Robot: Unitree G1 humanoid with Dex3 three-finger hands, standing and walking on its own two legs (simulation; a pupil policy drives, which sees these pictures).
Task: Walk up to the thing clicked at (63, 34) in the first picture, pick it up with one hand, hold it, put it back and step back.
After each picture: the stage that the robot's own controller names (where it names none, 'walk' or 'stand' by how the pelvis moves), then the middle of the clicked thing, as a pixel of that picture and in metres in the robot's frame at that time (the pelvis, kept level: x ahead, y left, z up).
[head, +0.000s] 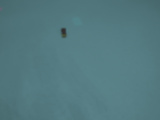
stand; (63, 32) +1.75 +0.27 -0.72
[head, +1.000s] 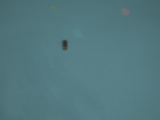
walk; (64, 45) +1.62 +0.17 -0.70
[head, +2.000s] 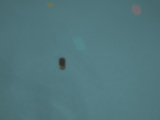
walk; (62, 63) +1.09 +0.16 -0.71
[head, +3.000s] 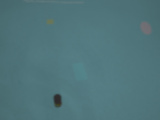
walk; (57, 100) +0.70 +0.18 -0.71
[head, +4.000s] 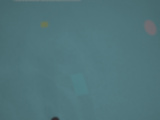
stand; out of the picture +0.46 +0.18 -0.71
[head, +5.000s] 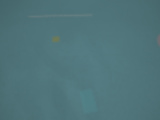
stand; out of the picture +0.39 +0.18 -0.72
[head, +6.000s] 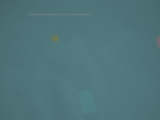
stand; out of the picture +0.37 +0.17 -0.72
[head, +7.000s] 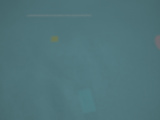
stand; out of the picture +0.39 +0.17 -0.73
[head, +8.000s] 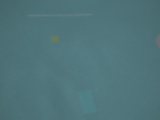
stand; out of the picture +0.38 +0.18 -0.73
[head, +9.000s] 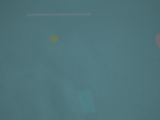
go down; out of the picture +0.37 +0.18 -0.73
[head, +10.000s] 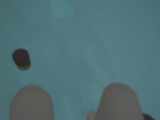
go down; (22, 60) +0.47 +0.22 -0.30
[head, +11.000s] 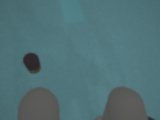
close in; (32, 63) +0.46 +0.22 -0.31
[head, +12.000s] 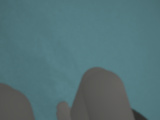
close in; out of the picture +0.45 +0.27 -0.22
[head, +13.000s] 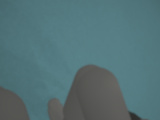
close; out of the picture +0.44 +0.28 -0.22
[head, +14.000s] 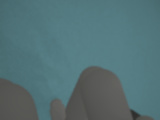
lift; out of the picture +0.40 +0.25 -0.23
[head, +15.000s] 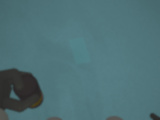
lift; (30, 92) +0.33 +0.18 -0.02
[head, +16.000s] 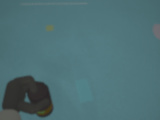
hold; (41, 100) +0.32 +0.15 +0.00
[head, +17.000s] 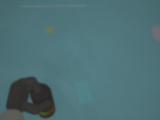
hold; (43, 102) +0.32 +0.15 -0.01
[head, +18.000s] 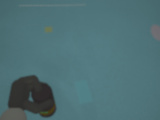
crouch; (44, 101) +0.32 +0.15 -0.01
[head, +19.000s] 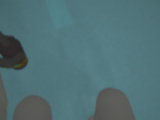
crouch; (14, 55) +0.46 +0.20 -0.11
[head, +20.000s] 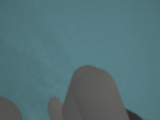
lower; out of the picture +0.40 +0.25 -0.23
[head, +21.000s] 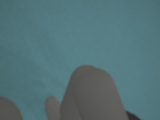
lower; out of the picture +0.41 +0.27 -0.24
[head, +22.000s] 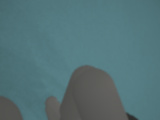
lower; out of the picture +0.41 +0.27 -0.24
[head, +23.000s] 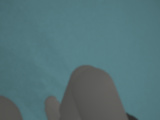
lower; out of the picture +0.41 +0.27 -0.24
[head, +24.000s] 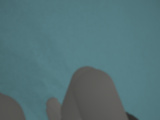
loosen; out of the picture +0.41 +0.27 -0.25
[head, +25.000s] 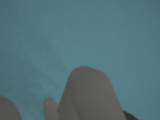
withdraw; out of the picture +0.41 +0.28 -0.24
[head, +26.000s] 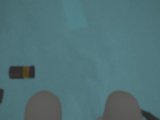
walk; (22, 72) +0.45 +0.30 -0.38
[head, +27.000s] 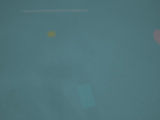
stand; out of the picture +0.39 +0.24 -0.68
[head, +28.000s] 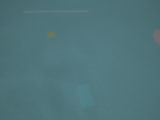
stand; out of the picture +0.41 +0.26 -0.69
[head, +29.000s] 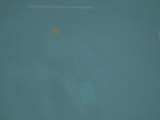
stand; out of the picture +0.42 +0.25 -0.72
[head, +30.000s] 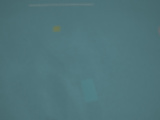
walk; out of the picture +0.44 +0.25 -0.74
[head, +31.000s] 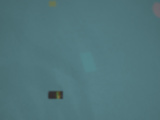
walk; (55, 94) +0.60 +0.20 -0.72
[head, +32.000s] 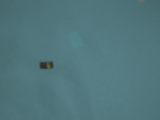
walk; (46, 65) +0.89 +0.34 -0.72
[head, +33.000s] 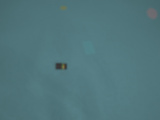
stand; (61, 66) +1.09 +0.24 -0.73
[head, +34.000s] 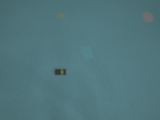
stand; (60, 71) +1.10 +0.26 -0.75
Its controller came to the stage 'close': yes
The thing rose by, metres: 0.70
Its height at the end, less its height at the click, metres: -0.02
